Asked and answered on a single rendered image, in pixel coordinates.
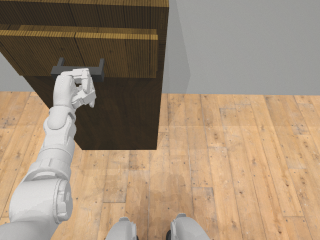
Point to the robot left hand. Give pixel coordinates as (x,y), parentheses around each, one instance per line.
(66,93)

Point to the drawer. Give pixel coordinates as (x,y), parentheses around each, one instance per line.
(33,50)

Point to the cabinet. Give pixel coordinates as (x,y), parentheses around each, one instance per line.
(126,110)

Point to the handle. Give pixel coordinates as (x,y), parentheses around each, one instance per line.
(97,73)

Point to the robot left forearm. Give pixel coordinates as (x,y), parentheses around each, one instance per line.
(56,154)

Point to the left robot thigh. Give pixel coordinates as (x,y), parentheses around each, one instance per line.
(123,230)

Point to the robot left upper arm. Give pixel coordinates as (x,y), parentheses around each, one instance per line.
(37,209)

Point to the left robot shin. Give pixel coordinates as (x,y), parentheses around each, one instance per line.
(123,219)

